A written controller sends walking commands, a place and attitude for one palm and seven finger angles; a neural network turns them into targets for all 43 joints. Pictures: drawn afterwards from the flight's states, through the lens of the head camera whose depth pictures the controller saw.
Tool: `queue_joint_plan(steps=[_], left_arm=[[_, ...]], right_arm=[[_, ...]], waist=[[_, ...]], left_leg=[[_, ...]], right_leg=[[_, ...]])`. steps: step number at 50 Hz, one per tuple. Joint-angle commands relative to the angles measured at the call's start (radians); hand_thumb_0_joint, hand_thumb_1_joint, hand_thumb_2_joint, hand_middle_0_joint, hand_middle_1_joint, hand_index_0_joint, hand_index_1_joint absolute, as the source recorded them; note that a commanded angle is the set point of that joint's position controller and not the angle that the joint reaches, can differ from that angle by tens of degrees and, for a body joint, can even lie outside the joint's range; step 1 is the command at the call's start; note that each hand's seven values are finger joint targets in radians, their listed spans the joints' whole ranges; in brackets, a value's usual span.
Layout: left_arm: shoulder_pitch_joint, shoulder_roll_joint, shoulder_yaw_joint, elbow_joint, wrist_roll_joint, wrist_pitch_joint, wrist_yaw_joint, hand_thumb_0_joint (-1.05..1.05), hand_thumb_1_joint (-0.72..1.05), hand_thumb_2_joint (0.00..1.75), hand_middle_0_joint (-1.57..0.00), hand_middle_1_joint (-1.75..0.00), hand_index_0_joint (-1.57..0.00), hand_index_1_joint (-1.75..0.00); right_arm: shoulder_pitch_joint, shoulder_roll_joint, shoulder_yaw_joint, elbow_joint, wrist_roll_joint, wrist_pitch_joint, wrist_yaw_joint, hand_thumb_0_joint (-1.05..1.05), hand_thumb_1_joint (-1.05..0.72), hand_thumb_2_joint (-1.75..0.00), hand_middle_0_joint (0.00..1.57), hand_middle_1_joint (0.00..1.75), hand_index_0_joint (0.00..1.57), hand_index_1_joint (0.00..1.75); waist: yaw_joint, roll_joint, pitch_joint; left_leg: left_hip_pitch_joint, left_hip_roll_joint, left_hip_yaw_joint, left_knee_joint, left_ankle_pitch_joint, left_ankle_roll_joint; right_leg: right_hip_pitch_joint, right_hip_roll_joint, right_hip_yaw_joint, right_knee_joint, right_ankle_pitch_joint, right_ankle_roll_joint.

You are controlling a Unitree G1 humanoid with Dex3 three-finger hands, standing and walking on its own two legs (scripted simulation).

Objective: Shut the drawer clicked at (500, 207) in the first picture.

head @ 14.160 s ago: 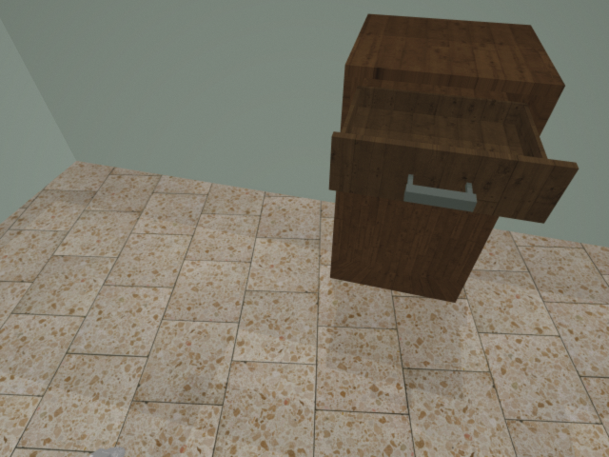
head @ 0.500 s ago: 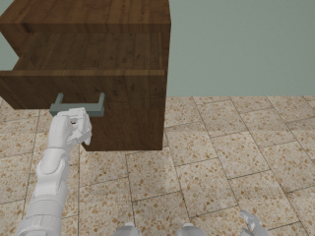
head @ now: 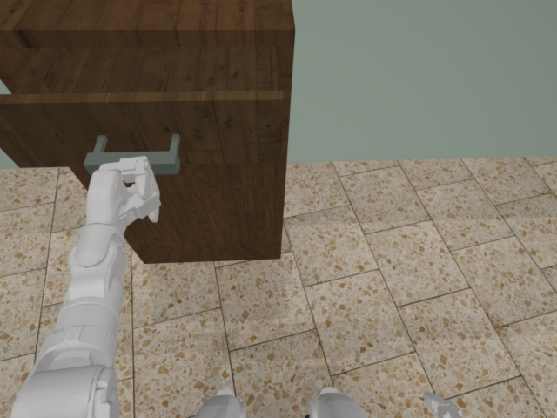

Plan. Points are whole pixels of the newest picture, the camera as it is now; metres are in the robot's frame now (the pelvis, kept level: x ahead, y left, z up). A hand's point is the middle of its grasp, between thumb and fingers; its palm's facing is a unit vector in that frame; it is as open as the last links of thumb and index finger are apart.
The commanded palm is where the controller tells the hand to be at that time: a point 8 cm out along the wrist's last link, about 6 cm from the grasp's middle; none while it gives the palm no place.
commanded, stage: push the drawer shut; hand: left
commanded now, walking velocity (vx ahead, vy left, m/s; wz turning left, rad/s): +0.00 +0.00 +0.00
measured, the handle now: (136, 152) +0.50 +0.22 +0.06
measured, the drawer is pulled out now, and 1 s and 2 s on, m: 0.13 0.00 0.00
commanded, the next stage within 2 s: pull the fist back off the drawer in 1.24 s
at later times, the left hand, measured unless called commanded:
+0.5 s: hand (163, 160) +0.48 +0.18 +0.06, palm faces +0.04 -1.00 -0.04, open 3.4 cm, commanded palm +0.47 +0.23 +0.06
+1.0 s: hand (167, 131) +0.54 +0.18 +0.06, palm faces +0.04 -1.00 -0.04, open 3.3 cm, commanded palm +0.53 +0.22 +0.06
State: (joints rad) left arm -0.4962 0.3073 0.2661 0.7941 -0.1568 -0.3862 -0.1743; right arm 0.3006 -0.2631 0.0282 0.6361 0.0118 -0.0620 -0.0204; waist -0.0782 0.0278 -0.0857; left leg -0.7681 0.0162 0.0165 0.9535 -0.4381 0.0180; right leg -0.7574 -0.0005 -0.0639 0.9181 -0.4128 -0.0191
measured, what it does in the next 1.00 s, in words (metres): stands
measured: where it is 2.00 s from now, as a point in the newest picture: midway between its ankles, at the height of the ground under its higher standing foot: outside the picture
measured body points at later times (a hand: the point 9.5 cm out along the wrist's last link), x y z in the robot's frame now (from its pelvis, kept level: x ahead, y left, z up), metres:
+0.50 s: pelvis -0.01 +0.00 -0.01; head +0.11 +0.00 +0.42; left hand +0.47 +0.23 +0.06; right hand +0.02 -0.27 -0.13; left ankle +0.01 +0.11 -0.68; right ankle +0.02 -0.11 -0.68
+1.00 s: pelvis +0.00 +0.01 -0.02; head +0.15 +0.02 +0.41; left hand +0.54 +0.23 +0.06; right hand -0.02 -0.26 -0.13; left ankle +0.01 +0.11 -0.68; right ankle +0.02 -0.11 -0.68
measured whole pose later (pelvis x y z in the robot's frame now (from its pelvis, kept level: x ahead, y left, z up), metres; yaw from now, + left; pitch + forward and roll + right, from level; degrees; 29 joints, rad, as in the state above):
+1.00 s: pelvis +0.00 +0.01 -0.02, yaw -2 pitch +23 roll -3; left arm -0.98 0.54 0.42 1.23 -0.03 -0.39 -0.16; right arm 0.40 -0.28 0.05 0.64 -0.04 0.04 0.01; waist -0.20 0.04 -0.09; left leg -0.98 0.04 0.01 1.05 -0.47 0.02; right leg -0.96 0.03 -0.07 0.97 -0.42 -0.02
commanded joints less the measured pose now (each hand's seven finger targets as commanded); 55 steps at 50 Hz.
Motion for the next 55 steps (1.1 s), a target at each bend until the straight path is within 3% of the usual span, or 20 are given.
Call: queue_joint_plan(steps=[1,4,7,13,20,22,23,24,27,29,33,34,38,41,44,47,50,53,54,55], left_arm=[[-0.501,0.232,0.067,-0.17,-0.007,-0.08,0.019,0.0,0.9,0.9,-1.4,-1.6,-1.4,-1.6],[-0.528,0.267,0.094,-0.123,0.0,-0.087,0.014,0.0,0.9,0.9,-1.4,-1.6,-1.4,-1.6],[-0.604,0.272,0.084,-0.085,0.008,-0.094,0.006,0.0,0.9,0.9,-1.4,-1.6,-1.4,-1.6],[-0.712,0.326,0.116,0.005,0.02,-0.102,0.002,0.0,0.9,0.9,-1.4,-1.6,-1.4,-1.6],[-0.768,0.347,0.125,0.031,0.036,-0.107,0.001,0.0,0.9,0.9,-1.4,-1.6,-1.4,-1.6],[-0.791,0.333,0.116,0.063,0.038,-0.103,0.006,0.0,0.9,0.9,-1.4,-1.6,-1.4,-1.6],[-0.791,0.355,0.134,0.071,0.041,-0.103,0.009,0.0,0.9,0.9,-1.4,-1.6,-1.4,-1.6],[-0.781,0.375,0.15,0.075,0.045,-0.1,0.011,0.0,0.9,0.9,-1.4,-1.6,-1.4,-1.6],[-0.846,0.386,0.137,0.102,0.064,-0.099,0.017,0.0,0.9,0.9,-1.4,-1.6,-1.4,-1.6],[-0.868,0.435,0.168,0.125,0.073,-0.094,0.02,0.0,0.9,0.9,-1.4,-1.6,-1.4,-1.6],[-0.922,0.431,0.153,0.13,0.086,-0.092,0.014,0.0,0.9,0.9,-1.4,-1.6,-1.4,-1.6],[-0.917,0.456,0.172,0.12,0.088,-0.095,0.014,0.0,0.9,0.9,-1.4,-1.6,-1.4,-1.6],[-0.904,0.474,0.192,0.152,0.085,-0.082,0.007,0.0,0.9,0.9,-1.4,-1.6,-1.4,-1.6],[-0.959,0.466,0.168,0.175,0.091,-0.07,0.005,0.0,0.9,0.9,-1.4,-1.6,-1.4,-1.6],[-0.95,0.506,0.204,0.179,0.1,-0.072,0.017,0.0,0.9,0.9,-1.4,-1.6,-1.4,-1.6],[-1.004,0.471,0.167,0.181,0.109,-0.075,0.02,0.0,0.9,0.9,-1.4,-1.6,-1.4,-1.6],[-1.022,0.502,0.184,0.201,0.114,-0.069,0.027,0.0,0.9,0.9,-1.4,-1.6,-1.4,-1.6],[-1.063,0.51,0.192,0.167,0.115,-0.076,0.028,0.0,0.9,0.9,-1.4,-1.6,-1.4,-1.6],[-1.067,0.537,0.211,0.172,0.117,-0.076,0.029,0.0,0.9,0.9,-1.4,-1.6,-1.4,-1.6],[-1.063,0.516,0.191,0.201,0.121,-0.069,0.029,0.0,0.9,0.9,-1.4,-1.6,-1.4,-1.6]], right_arm=[[0.071,-0.149,-0.054,-0.081,0.004,-0.024,-0.009,0.0,-0.9,-0.9,0.2,0.3,0.2,0.3],[0.086,-0.151,-0.054,-0.078,0.0,-0.017,-0.01,0.0,-0.9,-0.9,0.2,0.3,0.2,0.3],[0.098,-0.152,-0.051,-0.073,-0.001,-0.012,-0.008,0.0,-0.9,-0.9,0.2,0.3,0.2,0.3],[0.126,-0.162,-0.05,-0.061,-0.006,-0.001,-0.007,0.0,-0.9,-0.9,0.2,0.3,0.2,0.3],[0.166,-0.167,-0.054,-0.057,-0.016,0.016,0.005,0.0,-0.9,-0.9,0.2,0.3,0.2,0.3],[0.176,-0.167,-0.053,-0.052,-0.02,0.021,0.007,0.0,-0.9,-0.9,0.2,0.3,0.2,0.3],[0.182,-0.171,-0.055,-0.049,-0.019,0.024,0.007,0.0,-0.9,-0.9,0.2,0.3,0.2,0.3],[0.188,-0.174,-0.055,-0.053,-0.02,0.028,0.009,0.0,-0.9,-0.9,0.2,0.3,0.2,0.3],[0.198,-0.172,-0.05,-0.048,-0.022,0.037,0.009,0.0,-0.9,-0.9,0.2,0.3,0.2,0.3],[0.211,-0.179,-0.05,-0.045,-0.024,0.043,0.009,0.0,-0.9,-0.9,0.2,0.3,0.2,0.3],[0.235,-0.18,-0.048,-0.042,-0.031,0.052,0.012,0.0,-0.9,-0.9,0.2,0.3,0.2,0.3],[0.241,-0.182,-0.05,-0.044,-0.034,0.055,0.013,0.0,-0.9,-0.9,0.2,0.3,0.2,0.3],[0.259,-0.187,-0.049,-0.044,-0.037,0.072,0.017,0.0,-0.9,-0.9,0.2,0.3,0.2,0.3],[0.264,-0.184,-0.044,-0.039,-0.037,0.08,0.016,0.0,-0.9,-0.9,0.2,0.3,0.2,0.3],[0.279,-0.19,-0.048,-0.041,-0.042,0.089,0.016,0.0,-0.9,-0.9,0.2,0.3,0.2,0.3],[0.288,-0.187,-0.045,-0.031,-0.048,0.092,0.02,0.0,-0.9,-0.9,0.2,0.3,0.2,0.3],[0.302,-0.194,-0.045,-0.026,-0.052,0.1,0.023,0.0,-0.9,-0.9,0.2,0.3,0.2,0.3],[0.312,-0.194,-0.047,-0.026,-0.056,0.106,0.025,0.0,-0.9,-0.9,0.2,0.3,0.2,0.3],[0.317,-0.195,-0.048,-0.02,-0.056,0.108,0.023,0.0,-0.9,-0.9,0.2,0.3,0.2,0.3],[0.313,-0.193,-0.045,-0.019,-0.054,0.11,0.023,0.0,-0.9,-0.9,0.2,0.3,0.2,0.3]], waist=[[-0.039,0.02,-0.354],[-0.04,0.007,-0.391],[-0.051,0.045,-0.387],[-0.076,0.02,-0.409],[-0.077,0.089,-0.481],[-0.096,0.042,-0.46],[-0.093,0.036,-0.457],[-0.087,0.049,-0.471],[-0.105,0.069,-0.435],[-0.113,0.049,-0.434],[-0.126,0.112,-0.485],[-0.113,0.128,-0.514],[-0.121,0.096,-0.528],[-0.143,0.107,-0.476],[-0.134,0.118,-0.517],[-0.157,0.156,-0.502],[-0.164,0.15,-0.508],[-0.17,0.165,-0.567],[-0.168,0.146,-0.57],[-0.177,0.153,-0.537]], left_leg=[[0.172,-0.009,-0.048,-0.117,0.21,0.002],[0.158,-0.011,-0.045,-0.105,0.222,0.006],[0.154,-0.011,-0.049,-0.096,0.216,0.006],[0.112,-0.008,-0.051,-0.076,0.181,0.014],[0.177,-0.001,-0.063,-0.057,0.26,0.007],[0.147,0.0,-0.063,-0.051,0.247,0.014],[0.136,0.0,-0.06,-0.05,0.247,0.014],[0.128,-0.002,-0.055,-0.048,0.243,0.015],[0.101,-0.002,-0.058,-0.043,0.221,0.017],[0.072,0.0,-0.055,-0.038,0.208,0.02],[0.137,0.004,-0.066,-0.027,0.27,0.016],[0.155,0.005,-0.067,-0.024,0.295,0.014],[0.158,0.009,-0.067,-0.015,0.341,0.016],[0.119,0.009,-0.065,-0.015,0.315,0.018],[0.143,0.011,-0.069,-0.01,0.353,0.016],[0.175,0.015,-0.08,-0.004,0.372,0.014],[0.171,0.017,-0.083,0.0,0.383,0.013],[0.205,0.018,-0.084,0.012,0.43,0.013],[0.194,0.019,-0.087,0.015,0.431,0.012],[0.18,0.018,-0.086,0.013,0.408,0.013]], right_leg=[[0.152,0.014,0.054,-0.105,0.216,-0.002],[0.169,0.015,0.061,-0.097,0.232,0.0],[0.134,0.018,0.059,-0.087,0.217,-0.003],[0.108,0.02,0.065,-0.081,0.183,0.003],[0.065,0.028,0.054,-0.059,0.218,-0.002],[0.063,0.031,0.054,-0.064,0.214,0.002],[0.07,0.031,0.057,-0.065,0.218,0.003],[0.08,0.031,0.062,-0.066,0.218,0.003],[0.053,0.032,0.063,-0.065,0.196,0.002],[0.06,0.032,0.068,-0.067,0.192,0.006],[0.02,0.036,0.057,-0.053,0.222,0.002],[0.029,0.037,0.057,-0.049,0.236,0.001],[0.042,0.044,0.053,-0.05,0.281,0.003],[0.03,0.043,0.056,-0.057,0.267,0.005],[0.03,0.044,0.051,-0.051,0.285,0.003],[-0.027,0.046,0.042,-0.047,0.277,0.001],[-0.026,0.047,0.042,-0.049,0.282,0.003],[-0.013,0.049,0.044,-0.045,0.324,0.004],[-0.004,0.049,0.042,-0.042,0.328,0.004],[-0.023,0.049,0.042,-0.049,0.305,0.005]])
